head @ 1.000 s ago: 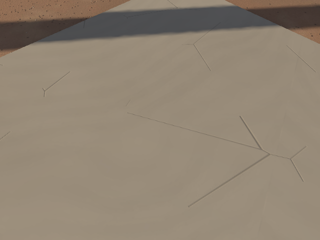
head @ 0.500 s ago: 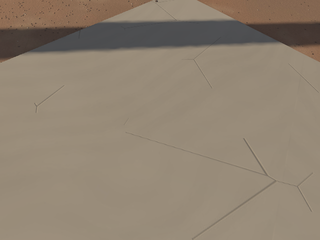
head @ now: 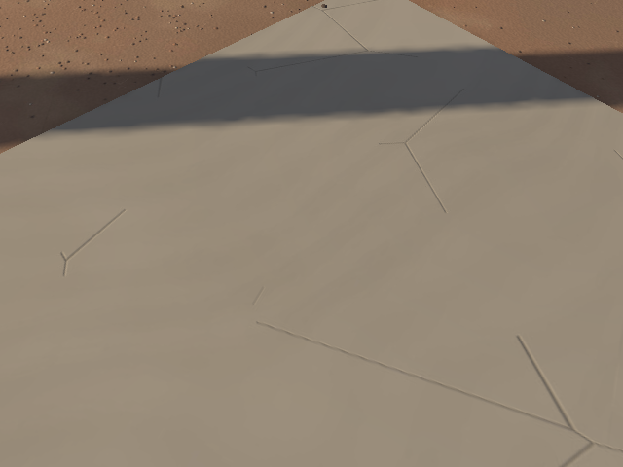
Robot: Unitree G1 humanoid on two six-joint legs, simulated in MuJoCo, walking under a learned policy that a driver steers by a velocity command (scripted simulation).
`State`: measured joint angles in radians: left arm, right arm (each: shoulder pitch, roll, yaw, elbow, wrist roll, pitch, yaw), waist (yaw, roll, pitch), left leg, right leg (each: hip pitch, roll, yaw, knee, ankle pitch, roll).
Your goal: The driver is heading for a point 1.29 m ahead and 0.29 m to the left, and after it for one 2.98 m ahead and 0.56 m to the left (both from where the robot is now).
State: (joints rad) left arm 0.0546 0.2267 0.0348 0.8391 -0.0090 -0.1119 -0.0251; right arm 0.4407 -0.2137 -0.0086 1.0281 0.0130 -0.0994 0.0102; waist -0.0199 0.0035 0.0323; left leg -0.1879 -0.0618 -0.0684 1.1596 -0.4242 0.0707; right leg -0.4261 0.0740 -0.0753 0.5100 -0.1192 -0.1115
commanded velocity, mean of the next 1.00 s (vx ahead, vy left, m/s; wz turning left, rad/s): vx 0.50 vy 0.00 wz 0.00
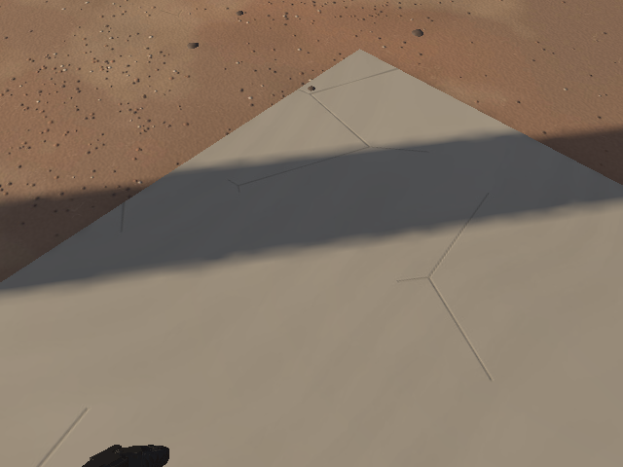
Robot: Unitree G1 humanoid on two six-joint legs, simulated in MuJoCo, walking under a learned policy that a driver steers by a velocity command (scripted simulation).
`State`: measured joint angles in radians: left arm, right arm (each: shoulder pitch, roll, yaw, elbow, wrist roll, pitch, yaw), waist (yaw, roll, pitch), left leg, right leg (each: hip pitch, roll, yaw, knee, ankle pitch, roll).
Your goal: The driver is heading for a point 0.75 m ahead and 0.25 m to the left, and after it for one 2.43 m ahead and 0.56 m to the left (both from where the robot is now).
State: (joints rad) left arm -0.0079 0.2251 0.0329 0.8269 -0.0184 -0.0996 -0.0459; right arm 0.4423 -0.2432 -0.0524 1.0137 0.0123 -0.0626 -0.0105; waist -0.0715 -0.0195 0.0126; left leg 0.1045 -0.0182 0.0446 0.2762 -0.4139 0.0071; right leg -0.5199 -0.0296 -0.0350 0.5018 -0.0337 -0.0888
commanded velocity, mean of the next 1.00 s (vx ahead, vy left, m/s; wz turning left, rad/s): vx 0.50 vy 0.00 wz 0.33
